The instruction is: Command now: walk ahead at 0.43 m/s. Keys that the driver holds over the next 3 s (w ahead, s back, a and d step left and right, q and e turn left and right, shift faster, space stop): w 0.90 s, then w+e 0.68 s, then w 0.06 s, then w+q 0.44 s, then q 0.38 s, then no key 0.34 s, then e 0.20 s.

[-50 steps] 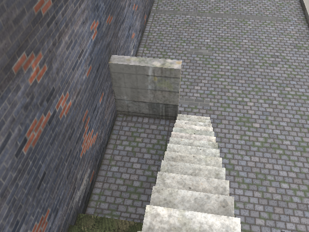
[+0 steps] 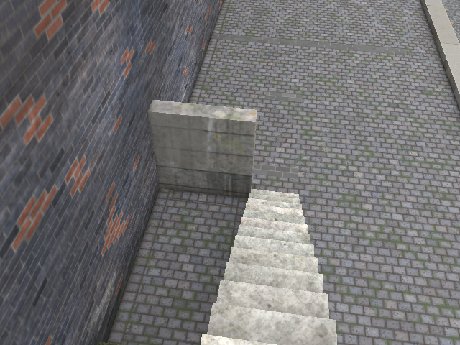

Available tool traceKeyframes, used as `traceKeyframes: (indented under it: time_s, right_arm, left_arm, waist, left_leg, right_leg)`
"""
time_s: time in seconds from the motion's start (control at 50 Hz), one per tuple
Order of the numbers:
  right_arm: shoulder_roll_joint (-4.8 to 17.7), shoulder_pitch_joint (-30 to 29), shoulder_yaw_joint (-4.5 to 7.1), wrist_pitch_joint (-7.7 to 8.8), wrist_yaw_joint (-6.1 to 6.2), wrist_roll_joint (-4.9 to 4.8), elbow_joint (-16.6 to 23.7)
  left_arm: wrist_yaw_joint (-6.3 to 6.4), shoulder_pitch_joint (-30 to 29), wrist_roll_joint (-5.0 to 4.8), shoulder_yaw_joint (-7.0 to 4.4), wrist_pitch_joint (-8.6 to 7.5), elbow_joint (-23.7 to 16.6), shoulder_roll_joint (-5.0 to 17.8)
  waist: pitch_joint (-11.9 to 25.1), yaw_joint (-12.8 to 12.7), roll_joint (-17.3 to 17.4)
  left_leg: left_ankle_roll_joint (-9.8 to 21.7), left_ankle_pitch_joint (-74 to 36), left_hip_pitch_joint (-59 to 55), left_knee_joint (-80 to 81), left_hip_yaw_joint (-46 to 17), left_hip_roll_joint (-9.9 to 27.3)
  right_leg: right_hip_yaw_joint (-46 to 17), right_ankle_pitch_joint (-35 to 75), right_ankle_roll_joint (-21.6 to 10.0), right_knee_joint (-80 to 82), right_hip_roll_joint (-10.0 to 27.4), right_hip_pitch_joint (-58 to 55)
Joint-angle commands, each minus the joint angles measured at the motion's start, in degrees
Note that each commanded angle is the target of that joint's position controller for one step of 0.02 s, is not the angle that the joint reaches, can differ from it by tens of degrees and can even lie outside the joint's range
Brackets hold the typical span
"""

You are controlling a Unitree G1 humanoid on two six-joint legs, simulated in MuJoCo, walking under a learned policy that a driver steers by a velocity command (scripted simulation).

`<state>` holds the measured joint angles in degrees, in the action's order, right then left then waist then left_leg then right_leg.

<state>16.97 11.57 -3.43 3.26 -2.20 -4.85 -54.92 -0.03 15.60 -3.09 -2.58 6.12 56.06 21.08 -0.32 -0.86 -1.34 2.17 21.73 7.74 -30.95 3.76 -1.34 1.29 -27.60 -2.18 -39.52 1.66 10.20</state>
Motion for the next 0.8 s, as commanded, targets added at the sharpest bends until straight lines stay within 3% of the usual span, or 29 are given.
traceKeyframes:
  time_s: [0.02,0.08,0.1,0.12,0.16,0.18,0.2,0.24,0.3,0.32,0.36,0.38,0.4,0.42,0.44,0.46,0.48,0.5,0.52,0.54,0.56,0.6,0.62,0.66,0.68,0.7,0.74,0.78,0.8]
  right_arm:
    - [12.9,12.6,3.98,-0.25,-0.07,0.32,-2.4]
    - [10.1,9.1,4.32,-1.38,1.08,2.95,-2.5]
    - [7.9,7.3,3.79,-1.34,0.77,5.01,-1.6]
    - [4.5,8.7,2.99,-0.2,1.62,5.66,-3.4]
    - [3.3,6.2,1.87,0.75,2.93,4.73,-2.9]
    - [4.4,6.7,1.63,1.85,3.29,4.83,-3.0]
    - [5.1,6.7,1.74,2.05,3.46,3.99,-3.9]
    - [5.7,6.3,2.19,2.15,3.96,4.98,-4.6]
    - [3.2,11.6,1.95,0.06,3.2,2.59,-4.5]
    - [4.9,13.7,2.26,-0.83,2.75,2.27,-6.6]
    - [7.2,9.1,3.07,-1.95,3.21,0.29,-2.6]
    - [5.7,8.2,2.76,-1.91,5.26,-0.08,-0.5]
    - [3.0,16.9,4.34,-0.91,7.25,-0.92,1.2]
    - [4.1,15.2,5.56,-0.85,7.95,-1.27,2.1]
    - [5.3,11.0,7.22,-0.79,8.39,-1.24,4.4]
    - [5.2,11.5,7.44,-1.52,7.54,0.14,6.2]
    - [5.5,12.9,7.67,-2.51,6.11,0.28,5.9]
    - [5.7,12.7,7.31,-4.65,5.94,0.48,5.1]
    - [4.6,14.1,7.14,-5.95,6.14,-0.84,2.6]
    - [2.7,14.5,6.81,-6.57,6.81,-0.61,1.9]
    - [2.5,13.2,6.83,-6.61,7.17,0.18,2.7]
    - [2.8,14.7,7.33,-5.32,7.09,0.41,0.9]
    - [5.5,5.8,8.39,-4.6,6.67,-1.53,2.6]
    - [3.0,1.2,7.99,-3.19,5.52,-1.39,4.8]
    - [2.5,0.3,7.97,-2.75,4.54,-1.04,5.6]
    - [5.8,-2.5,8.86,-2.11,2.66,-0.98,7.2]
    - [1.6,2.9,9.25,-2.24,1.01,-0.43,2.3]
    - [2.9,10.3,10.39,-4.05,0.74,-1.72,-1.6]
    - [3.7,19.7,11.54,-4.14,0.85,-0.95,-4.2]
  left_arm:
    - [1.07,-11.8,-0.57,-1.39,-1.79,-7.9,6.5]
    - [0.13,-5.0,-1.27,-2.13,-1.7,-4.8,5.2]
    - [-0.09,-3.6,-2.03,-2.99,-0.59,-2.4,6.4]
    - [-0.18,-4.6,-3.36,-3.47,-0.06,-1.9,5.6]
    - [-0.49,-10.0,-1.99,-4.4,1.27,-4.4,6.7]
    - [-1.23,-9.1,0.21,-4.36,1.65,-3.4,4.8]
    - [-1.81,-7.2,0.26,-4.28,1.6,-2.7,2.6]
    - [-1.95,0.5,-2.48,-6.06,1.71,2.5,4.1]
    - [-2.0,3.9,-1.51,-6.43,0.36,6.2,3.0]
    - [-2.86,10.4,-2.12,-6.84,-1.68,9.1,2.3]
    - [-5.8,22.3,-0.03,-7.77,-3.76,13.1,4.5]
    - [-7.2,27.6,-0.35,-6.42,-4.81,15.9,3.1]
    - [-9.65,27.7,-0.77,-2.73,-6.15,16.9,5.0]
    - [-10.55,29.1,-4.75,-0.86,-5.49,16.0,0.8]
    - [-10.1,28.4,-2.91,0.73,-4.53,15.3,-1.6]
    - [-10.05,24.4,-2.13,-0.02,-4.33,14.8,2.5]
    - [-9.88,15.7,-0.52,0.63,-4.15,10.8,3.1]
    - [-8.87,3.6,2.4,1.75,-5.82,5.6,1.1]
    - [-7.03,3.8,3.39,1.71,-7.74,5.2,1.2]
    - [-5.6,6.6,3.89,0.96,-7.87,6.3,2.1]
    - [-4.48,10.4,2.05,0.76,-8.12,7.6,1.2]
    - [-4.75,14.3,0.95,0.07,-7.43,9.8,-0.2]
    - [-4.24,19.3,0.83,0.87,-8.07,10.1,-6.3]
    - [-2.5,25.3,2.23,1.14,-8.39,12.1,-7.8]
    - [-1.75,25.3,2.79,0.79,-8.25,11.9,-6.8]
    - [-0.63,17.8,2.64,1.87,-8.65,9.0,-8.5]
    - [0.44,15.0,1.38,0.46,-7.57,8.3,-2.6]
    - [1.26,13.1,-0.12,0.42,-5.07,8.4,-3.0]
    - [0.95,8.9,-0.63,0.79,-4.17,6.7,-1.6]
  waist:
    - [-5.4,9.0,10.2]
    - [-6.3,4.4,7.3]
    - [-7.7,4.1,6.3]
    - [-10.3,4.6,9.9]
    - [-12.2,4.4,5.1]
    - [-8.3,4.6,2.9]
    - [-5.1,4.6,3.2]
    - [-0.8,3.3,6.4]
    - [-2.0,5.0,3.8]
    - [-1.4,2.5,8.1]
    - [-1.4,-3.2,8.9]
    - [-7.4,-6.2,-0.5]
    - [-9.9,-0.4,-32.2]
    - [-9.9,-2.6,-26.8]
    - [-5.2,-2.7,-19.9]
    - [0.7,1.8,-7.1]
    - [2.2,4.9,-6.3]
    - [-3.8,7.6,-3.3]
    - [-8.8,6.5,-1.9]
    - [-8.4,5.0,-2.5]
    - [-7.2,4.1,-1.9]
    - [-5.1,2.2,-3.7]
    - [-8.6,-3.0,-3.1]
    - [-7.5,-5.6,-3.1]
    - [-6.9,-5.4,-3.4]
    - [-9.4,-3.0,2.7]
    - [-3.9,-3.5,-0.9]
    - [-4.8,-1.8,-7.8]
    - [-0.6,2.8,-5.7]
  left_leg:
    - [13.0,-22.8,-21.7,10.1,-27.1,20.1]
    - [10.8,-16.8,-9.4,8.4,-20.9,20.1]
    - [10.3,-12.3,-1.0,7.0,-16.8,17.0]
    - [10.3,-6.6,0.3,3.8,-18.5,18.3]
    - [7.3,-2.1,10.0,0.7,-15.3,18.0]
    - [5.9,1.5,16.1,-0.9,-12.6,15.8]
    - [5.5,4.0,20.3,-2.7,-11.4,14.7]
    - [4.5,8.3,23.6,-12.8,-11.2,15.1]
    - [2.3,5.7,23.4,-28.4,-4.1,11.8]
    - [1.7,3.1,21.2,-35.4,-2.4,11.2]
    - [2.5,-10.7,24.3,-52.1,1.6,8.9]
    - [1.8,3.2,36.2,-76.3,3.0,4.5]
    - [0.5,44.0,50.3,-107.3,0.6,-6.4]
    - [3.4,38.3,58.7,-102.7,-2.7,-4.2]
    - [5.3,30.2,57.5,-98.8,-3.5,-3.2]
    - [4.4,20.5,55.1,-95.8,-1.0,1.1]
    - [5.1,8.4,47.9,-74.7,-6.8,4.9]
    - [3.1,5.6,39.7,-67.5,-9.7,5.9]
    - [-0.2,7.5,34.1,-59.2,-9.5,3.4]
    - [-1.9,11.5,30.8,-53.4,-10.9,4.0]
    - [-1.3,6.6,30.4,-47.7,-11.6,4.8]
    - [0.3,-6.7,31.7,-40.9,-8.5,4.2]
    - [1.1,-10.7,47.2,-34.1,-14.7,3.4]
    - [3.2,-12.1,55.6,-27.4,-15.3,1.5]
    - [3.9,-14.3,54.2,-24.6,-14.1,2.0]
    - [4.3,-31.9,37.0,-5.2,-10.8,4.1]
    - [2.0,-39.8,8.1,-2.2,-5.6,2.0]
    - [2.7,-39.5,3.4,-3.0,-6.2,3.9]
    - [2.0,-41.7,-6.1,-6.1,-0.5,0.6]
  right_leg:
    - [-4.6,-9.6,-0.7,-16.9,-2.7,36.9]
    - [-5.3,0.4,-0.8,-14.6,0.2,29.5]
    - [-5.8,8.6,0.3,-10.6,-1.0,24.6]
    - [-11.7,13.6,0.4,-12.6,0.0,29.2]
    - [-13.5,30.2,0.0,-4.4,-1.3,29.2]
    - [-9.9,39.9,0.3,-1.5,-1.8,17.8]
    - [-7.7,44.6,0.4,1.2,-1.8,9.5]
    - [-7.1,46.7,0.7,-8.8,-2.1,4.0]
    - [-2.0,46.5,1.0,0.4,-2.6,-1.6]
    - [-3.3,47.4,0.0,4.4,0.4,-6.4]
    - [2.3,50.7,0.5,12.3,1.4,-21.2]
    - [-4.7,48.2,-0.9,18.0,3.2,-24.3]
    - [-6.9,115.1,1.9,-1.1,9.7,-24.1]
    - [-5.0,109.9,7.5,-6.6,8.1,-19.0]
    - [-7.6,96.2,5.4,-3.8,9.7,-13.4]
    - [-16.8,73.9,-0.4,-0.7,13.9,-7.3]
    - [-25.5,49.4,-4.2,6.2,19.1,3.9]
    - [-27.6,46.0,-7.8,10.8,20.8,16.9]
    - [-25.7,41.3,-11.4,15.3,22.1,26.2]
    - [-27.6,34.8,-13.9,15.2,21.5,25.6]
    - [-26.4,31.9,-12.5,14.2,18.9,20.6]
    - [-23.5,34.4,-11.0,9.0,14.1,9.1]
    - [-25.1,27.7,-10.6,2.0,12.6,-3.8]
    - [-24.2,36.8,-9.9,-1.4,13.5,-15.4]
    - [-23.2,37.6,-9.0,-2.6,13.7,-15.3]
    - [-14.2,26.3,-5.2,-3.1,10.1,0.9]
    - [-9.2,21.4,-5.4,-4.2,8.6,13.9]
    - [-5.9,25.4,-3.7,-13.9,7.7,13.8]
    - [-2.7,29.7,-2.9,-24.2,4.4,15.8]
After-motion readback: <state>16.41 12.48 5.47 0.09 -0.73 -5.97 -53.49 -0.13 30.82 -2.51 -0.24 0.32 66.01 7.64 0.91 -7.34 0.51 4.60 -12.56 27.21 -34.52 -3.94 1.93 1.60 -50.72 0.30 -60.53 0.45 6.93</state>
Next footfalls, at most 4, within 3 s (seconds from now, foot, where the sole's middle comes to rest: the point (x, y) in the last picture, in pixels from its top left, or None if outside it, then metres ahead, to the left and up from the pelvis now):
0.36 right None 0.18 -0.21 -0.96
0.86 left None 0.47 0.06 -1.16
1.40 right None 0.69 -0.22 -1.35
1.80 left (256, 326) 0.96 -0.10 -1.55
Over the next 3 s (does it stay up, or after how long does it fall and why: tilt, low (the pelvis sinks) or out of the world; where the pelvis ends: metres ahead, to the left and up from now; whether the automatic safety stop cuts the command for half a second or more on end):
stays up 1.35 -0.27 -1.17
